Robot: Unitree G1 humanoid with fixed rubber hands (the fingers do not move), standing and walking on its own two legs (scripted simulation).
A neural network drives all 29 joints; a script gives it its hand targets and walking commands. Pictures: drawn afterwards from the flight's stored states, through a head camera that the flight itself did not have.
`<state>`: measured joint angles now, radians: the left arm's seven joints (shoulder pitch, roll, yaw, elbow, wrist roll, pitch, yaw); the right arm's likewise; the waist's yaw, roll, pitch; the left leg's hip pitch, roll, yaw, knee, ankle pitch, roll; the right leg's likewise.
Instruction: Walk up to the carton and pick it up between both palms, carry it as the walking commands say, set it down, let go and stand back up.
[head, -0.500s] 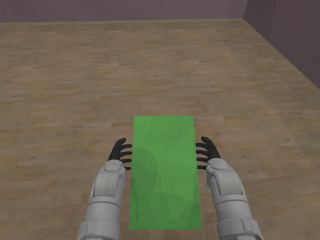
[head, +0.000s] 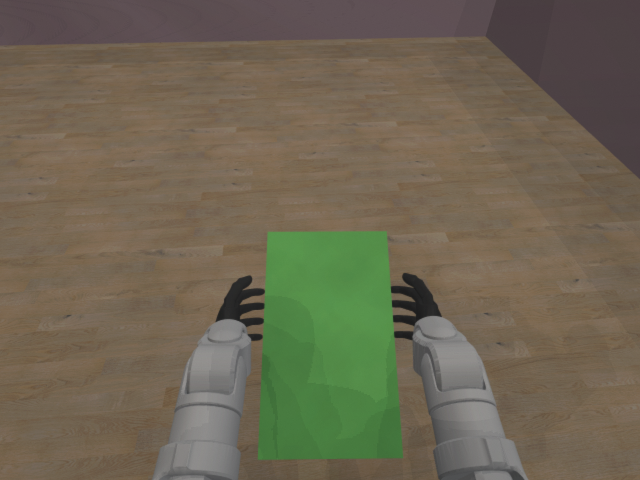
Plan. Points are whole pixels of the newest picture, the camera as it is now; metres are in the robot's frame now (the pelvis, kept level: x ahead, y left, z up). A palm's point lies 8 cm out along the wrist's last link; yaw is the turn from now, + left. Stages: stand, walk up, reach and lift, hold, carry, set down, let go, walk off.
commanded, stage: carry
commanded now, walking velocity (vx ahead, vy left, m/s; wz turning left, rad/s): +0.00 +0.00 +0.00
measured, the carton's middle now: (327, 342) +0.33 +0.00 -0.06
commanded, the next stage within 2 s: none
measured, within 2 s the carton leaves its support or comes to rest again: neither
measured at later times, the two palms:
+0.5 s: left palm (231, 330) +0.30 +0.13 +0.03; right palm (427, 327) +0.30 -0.13 +0.04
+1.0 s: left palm (231, 330) +0.30 +0.13 +0.03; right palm (427, 327) +0.30 -0.13 +0.04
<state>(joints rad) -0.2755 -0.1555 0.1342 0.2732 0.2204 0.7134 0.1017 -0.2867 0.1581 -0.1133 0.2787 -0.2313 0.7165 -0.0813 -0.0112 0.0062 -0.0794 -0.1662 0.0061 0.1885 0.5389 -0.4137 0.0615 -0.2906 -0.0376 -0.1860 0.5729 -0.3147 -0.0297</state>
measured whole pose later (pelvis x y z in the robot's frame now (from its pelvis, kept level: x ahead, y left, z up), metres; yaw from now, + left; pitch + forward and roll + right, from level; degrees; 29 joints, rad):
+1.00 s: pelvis +0.00 +0.00 +0.00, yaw +0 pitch +2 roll -1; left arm -0.28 -0.16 0.13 0.27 0.22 0.71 0.10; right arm -0.29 0.16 -0.11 0.28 -0.23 0.72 -0.08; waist -0.01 0.01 -0.08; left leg -0.17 0.01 0.19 0.54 -0.41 0.06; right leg -0.29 -0.04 -0.19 0.57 -0.31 -0.03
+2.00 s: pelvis +0.33 -0.02 +0.00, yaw +2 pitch +3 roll -3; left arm -0.25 -0.15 -0.02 -0.28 0.07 1.17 0.28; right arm -0.21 0.14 -0.03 -0.34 -0.05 1.19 -0.26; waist 0.00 0.05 -0.02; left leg -0.18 0.10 0.04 0.95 -0.51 -0.04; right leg -0.39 -0.02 -0.29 0.51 -0.17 -0.09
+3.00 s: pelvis +0.57 -0.03 +0.01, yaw -1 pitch +4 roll +1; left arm -0.29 -0.16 0.04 -0.18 0.12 1.13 0.22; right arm -0.30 0.16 -0.05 -0.19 -0.12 1.14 -0.23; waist -0.01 0.00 -0.04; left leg -0.30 0.06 0.16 0.46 -0.17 0.00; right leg -0.14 -0.04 -0.18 0.61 -0.35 -0.02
